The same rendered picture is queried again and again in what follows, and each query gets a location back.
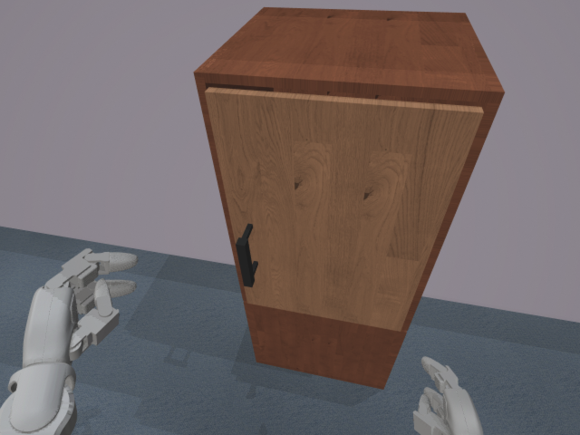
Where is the cupboard door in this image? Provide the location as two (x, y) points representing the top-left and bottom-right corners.
(205, 87), (484, 332)

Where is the robot left forearm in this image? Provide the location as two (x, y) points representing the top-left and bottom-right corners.
(0, 362), (77, 435)

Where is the robot left hand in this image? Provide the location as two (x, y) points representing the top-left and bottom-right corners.
(23, 248), (138, 368)

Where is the handle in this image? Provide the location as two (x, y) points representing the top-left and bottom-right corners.
(236, 224), (258, 287)

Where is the robot right hand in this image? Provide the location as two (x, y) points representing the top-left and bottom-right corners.
(413, 356), (484, 435)

